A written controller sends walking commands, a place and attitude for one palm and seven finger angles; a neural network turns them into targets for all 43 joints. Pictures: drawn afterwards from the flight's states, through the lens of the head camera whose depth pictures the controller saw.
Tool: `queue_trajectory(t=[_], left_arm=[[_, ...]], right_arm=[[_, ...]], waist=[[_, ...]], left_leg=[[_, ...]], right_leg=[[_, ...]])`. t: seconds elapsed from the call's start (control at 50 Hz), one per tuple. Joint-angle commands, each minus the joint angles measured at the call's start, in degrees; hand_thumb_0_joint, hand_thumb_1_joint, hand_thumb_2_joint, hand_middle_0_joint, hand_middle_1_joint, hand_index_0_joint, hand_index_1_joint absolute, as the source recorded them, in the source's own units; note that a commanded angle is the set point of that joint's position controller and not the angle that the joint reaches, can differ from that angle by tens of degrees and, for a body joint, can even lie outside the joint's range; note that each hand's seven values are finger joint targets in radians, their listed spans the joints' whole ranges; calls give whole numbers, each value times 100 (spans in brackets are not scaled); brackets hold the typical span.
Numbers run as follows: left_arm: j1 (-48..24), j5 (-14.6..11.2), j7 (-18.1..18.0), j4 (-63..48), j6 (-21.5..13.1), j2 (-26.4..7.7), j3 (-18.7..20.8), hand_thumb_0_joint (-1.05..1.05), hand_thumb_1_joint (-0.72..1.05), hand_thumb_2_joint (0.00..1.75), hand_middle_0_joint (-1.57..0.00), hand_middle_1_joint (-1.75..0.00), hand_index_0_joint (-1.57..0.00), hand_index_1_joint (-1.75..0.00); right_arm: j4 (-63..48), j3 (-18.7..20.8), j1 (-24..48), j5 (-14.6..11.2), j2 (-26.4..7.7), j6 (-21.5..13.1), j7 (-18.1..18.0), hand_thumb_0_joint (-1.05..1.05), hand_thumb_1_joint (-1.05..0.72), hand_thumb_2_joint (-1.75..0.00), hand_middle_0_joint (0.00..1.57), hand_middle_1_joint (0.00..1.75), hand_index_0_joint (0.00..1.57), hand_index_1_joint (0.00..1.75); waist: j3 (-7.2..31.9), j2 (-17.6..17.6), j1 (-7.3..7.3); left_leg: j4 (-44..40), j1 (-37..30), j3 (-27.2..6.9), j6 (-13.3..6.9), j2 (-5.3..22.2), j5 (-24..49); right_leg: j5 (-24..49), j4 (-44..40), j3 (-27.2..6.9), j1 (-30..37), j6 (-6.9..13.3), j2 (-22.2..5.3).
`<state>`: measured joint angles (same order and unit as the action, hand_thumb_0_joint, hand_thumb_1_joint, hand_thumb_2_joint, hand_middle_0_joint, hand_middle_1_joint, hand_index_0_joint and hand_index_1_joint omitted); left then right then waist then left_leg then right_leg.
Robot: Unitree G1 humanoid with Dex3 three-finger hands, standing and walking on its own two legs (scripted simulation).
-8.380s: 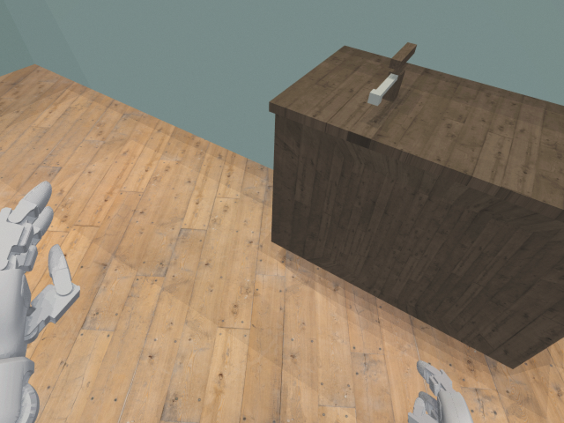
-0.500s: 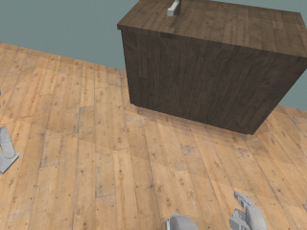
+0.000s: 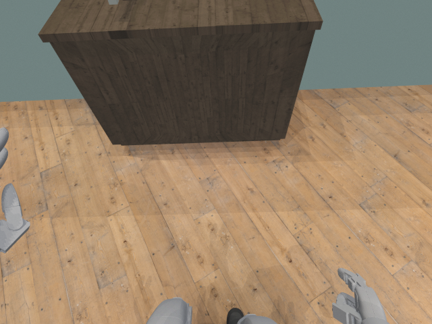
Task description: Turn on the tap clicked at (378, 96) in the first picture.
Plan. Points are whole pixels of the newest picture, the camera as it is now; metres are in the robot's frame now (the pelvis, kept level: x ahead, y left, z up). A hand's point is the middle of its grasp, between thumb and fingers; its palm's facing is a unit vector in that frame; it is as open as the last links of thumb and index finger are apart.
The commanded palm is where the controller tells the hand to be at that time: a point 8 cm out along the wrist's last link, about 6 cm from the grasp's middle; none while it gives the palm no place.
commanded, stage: turn to face it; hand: left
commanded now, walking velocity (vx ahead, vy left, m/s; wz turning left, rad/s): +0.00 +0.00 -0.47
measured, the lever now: out of the picture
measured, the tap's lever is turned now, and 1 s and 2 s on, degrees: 0 0 0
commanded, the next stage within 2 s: take the last steps up to it in 0.46 s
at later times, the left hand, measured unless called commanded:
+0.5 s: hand (31, 240) +0.20 +0.22 +0.17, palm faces +0.27 -0.87 -0.41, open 7.4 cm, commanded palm +0.17 +0.25 +0.18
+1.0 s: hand (60, 229) +0.21 +0.19 +0.17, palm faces +0.23 -0.86 -0.45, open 7.4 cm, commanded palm +0.18 +0.23 +0.18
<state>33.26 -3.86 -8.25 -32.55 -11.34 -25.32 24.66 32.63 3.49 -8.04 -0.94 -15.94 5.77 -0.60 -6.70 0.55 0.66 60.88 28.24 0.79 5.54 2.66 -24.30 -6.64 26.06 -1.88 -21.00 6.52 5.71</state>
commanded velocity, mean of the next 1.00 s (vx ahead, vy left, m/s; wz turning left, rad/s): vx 0.14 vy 0.07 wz -0.12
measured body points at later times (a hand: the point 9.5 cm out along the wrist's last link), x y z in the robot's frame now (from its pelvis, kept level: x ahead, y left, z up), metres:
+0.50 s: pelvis -0.05 +0.02 +0.00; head -0.04 +0.01 +0.45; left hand +0.18 +0.26 +0.20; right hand +0.07 -0.21 -0.10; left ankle -0.07 +0.15 -0.74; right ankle -0.04 -0.11 -0.69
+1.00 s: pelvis -0.05 +0.00 +0.00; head -0.04 +0.00 +0.45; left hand +0.20 +0.24 +0.19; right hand +0.00 -0.30 -0.10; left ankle -0.03 +0.10 -0.74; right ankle -0.08 -0.12 -0.70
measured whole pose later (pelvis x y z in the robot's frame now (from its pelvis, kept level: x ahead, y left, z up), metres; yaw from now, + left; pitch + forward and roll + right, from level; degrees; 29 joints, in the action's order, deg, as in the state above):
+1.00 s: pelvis -0.05 +0.00 +0.00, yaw -15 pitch +0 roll -1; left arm 30.9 0.1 -9.9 -28.0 -14.0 -21.3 23.5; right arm 37.4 4.4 -16.4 -0.5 -14.4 -2.4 -4.1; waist 0.1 0.0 1.3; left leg 32.2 13.5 6.1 -1.7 2.1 -18.4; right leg -26.3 48.5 4.5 -21.7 -0.5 -2.6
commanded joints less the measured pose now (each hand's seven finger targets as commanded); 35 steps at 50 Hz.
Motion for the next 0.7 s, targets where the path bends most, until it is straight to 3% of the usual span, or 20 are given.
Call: queue_trajectory(t=[0.0, 0.08, 0.16, 0.22, 0.24, 0.26, 0.28, 0.3, 0.32, 0.36, 0.4, 0.46, 0.52, 0.56, 0.58, 0.6, 0.62, 0.64, 0.66, 0.68], left_arm=[[-330, -11, -201, -939, -245, -749, 534, 0, 90, 90, -20, -30, -20, -30], [-552, 57, -206, -812, -209, -698, 397, 0, 90, 90, -20, -30, -20, -30], [-735, 139, -151, -876, -219, -713, 322, 0, 90, 90, -20, -30, -20, -30], [-825, 188, -63, -884, -262, -732, 303, 0, 90, 90, -20, -30, -20, -30], [-915, 195, -19, -875, -295, -694, 237, 0, 90, 90, -20, -30, -20, -30], [-979, 189, 25, -844, -325, -709, 264, 0, 90, 90, -20, -30, -20, -30], [-1030, 172, 69, -869, -352, -648, 306, 0, 90, 90, -20, -30, -20, -30], [-1112, 252, 73, -1014, -365, -752, 360, 0, 90, 90, -20, -30, -20, -30], [-1078, 284, 11, -946, -377, -869, 552, 0, 90, 90, -20, -30, -20, -30], [-1013, 234, 68, -832, -269, -567, 330, 0, 90, 90, -20, -30, -20, -30], [-1512, 225, 60, -1220, -218, -317, -39, 0, 90, 90, -20, -30, -20, -30], [-1593, 270, -24, -993, -161, -256, -243, 0, 90, 90, -20, -30, -20, -30], [-1866, 330, -40, -791, -157, -394, -142, 0, 90, 90, -20, -30, -20, -30], [-1794, 359, -50, -682, -234, -570, 87, 0, 90, 90, -20, -30, -20, -30], [-1670, 380, -101, -702, -286, -791, 272, 0, 90, 90, -20, -30, -20, -30], [-1245, 376, -154, -647, -313, -947, 467, 0, 90, 90, -20, -30, -20, -30], [-1231, 296, -180, -827, -326, -957, 532, 0, 90, 90, -20, -30, -20, -30], [-816, 266, -189, -901, -295, -1055, 678, 0, 90, 90, -20, -30, -20, -30], [-463, 234, -210, -1161, -320, -1081, 810, 0, 90, 90, -20, -30, -20, -30], [-114, 237, -228, -1294, -360, -1065, 926, 0, 90, 90, -20, -30, -20, -30]], right_arm=[[-936, 12, 442, -12, -355, -275, -64, 0, -90, -90, 20, 30, 20, 30], [-967, 4, 355, 6, -381, -242, -105, 0, -90, -90, 20, 30, 20, 30], [-1024, -7, 323, 14, -335, -239, -73, 0, -90, -90, 20, 30, 20, 30], [-1006, -46, 130, 27, -278, -226, -35, 0, -90, -90, 20, 30, 20, 30], [-1020, -48, 61, 35, -295, -240, -34, 0, -90, -90, 20, 30, 20, 30], [-1059, -44, 34, 59, -360, -268, -53, 0, -90, -90, 20, 30, 20, 30], [-1123, -22, 207, 102, -441, -310, -81, 0, -90, -90, 20, 30, 20, 30], [-1243, -20, 310, 57, -303, -429, -108, 0, -90, -90, 20, 30, 20, 30], [-1168, -35, 331, 7, -136, -542, -131, 0, -90, -90, 20, 30, 20, 30], [-1039, -48, 248, 19, -147, -638, -68, 0, -90, -90, 20, 30, 20, 30], [-947, -66, 205, -40, -199, -775, -51, 0, -90, -90, 20, 30, 20, 30], [-866, -82, -108, -59, -281, -987, -65, 0, -90, -90, 20, 30, 20, 30], [-812, -84, 7, -28, -346, -1106, -70, 0, -90, -90, 20, 30, 20, 30], [-745, -84, 26, -47, -268, -1163, -53, 0, -90, -90, 20, 30, 20, 30], [-732, -95, -11, -51, -128, -1142, -57, 0, -90, -90, 20, 30, 20, 30], [-797, -129, 135, -11, -35, -1099, -66, 0, -90, -90, 20, 30, 20, 30], [-733, -129, 245, -31, -54, -1050, -102, 0, -90, -90, 20, 30, 20, 30], [-718, -44, 271, -45, -168, -976, -137, 0, -90, -90, 20, 30, 20, 30], [-737, -91, 349, -23, -92, -904, -136, 0, -90, -90, 20, 30, 20, 30], [-693, -143, 389, 15, -44, -846, -117, 0, -90, -90, 20, 30, 20, 30]], waist=[[1756, -493, -235], [1620, -683, -267], [1511, -653, -313], [1632, -486, -172], [1610, -314, -109], [1402, 46, -68], [1151, 951, -116], [1028, 1294, -206], [1060, 1149, -252], [664, 1135, -202], [485, 1185, -201], [547, 1023, -60], [679, 1247, -62], [999, 789, -85], [1335, -154, -33], [1508, -988, -107], [1623, -1282, -178], [1516, -1130, -203], [1366, -815, -182], [1377, -583, -138]], left_leg=[[-697, 24, -164, -116, 24, -78], [-1271, -400, -17, -227, -203, -176], [-2163, -1033, 91, -372, -335, -444], [-3391, -2037, 275, -525, -284, -62], [-3884, -2464, 191, -628, -102, 99], [-4388, -2689, -266, -876, 417, -111], [-4805, -2670, -1226, -1262, 1457, -139], [-4905, -2262, -1622, -1587, 2297, 671], [-4716, -1824, -1201, -1662, 2341, 1447], [-4521, -1026, -474, -1568, 2021, 1452], [-4201, -1532, 303, -1278, 1757, 2226], [-3884, -1851, 236, -1006, 1612, 3360], [-3300, -1677, 412, -768, 1468, 3273], [-2444, -1256, 611, -605, 1164, 2424], [-1553, -750, 805, -470, 713, 1412], [-673, 161, 675, -343, 103, -593], [-51, 173, 217, -393, 184, -1076], [180, 158, -54, -445, 264, -846], [212, 291, -124, -450, 313, -588], [-91, 252, -113, -448, 359, -381]], right_leg=[[225, -1004, -2078, 1599, -62, -1760], [-748, -1412, -2209, 1191, -247, -1595], [-1348, -1647, -2342, 671, -138, -1538], [-1409, -1527, -2071, 222, -315, -1313], [-1486, -1271, -1890, -66, -443, -1114], [-1597, -657, -1559, -573, -596, -737], [-1506, 670, -862, -1154, -777, -192], [-1655, 2451, -269, -1321, -855, -172], [-1639, 3602, -178, -1232, -873, -277], [-1694, 4257, -154, -1085, -892, -510], [-1677, 3345, 189, -1209, -919, -697], [-1589, 1677, 777, -403, -966, -522], [-882, 534, 1119, 531, -951, -404], [115, -159, 832, 1469, -772, -765], [1228, -133, -135, 1968, -375, -1551], [1965, -333, -1496, 2334, 172, -2438], [638, -760, -1786, 2023, 323, -2779], [-755, -1038, -2054, 1675, 362, -2723], [-1447, -1096, -1976, 1436, 459, -2742], [-1211, -1009, -1651, 1350, 507, -2636]])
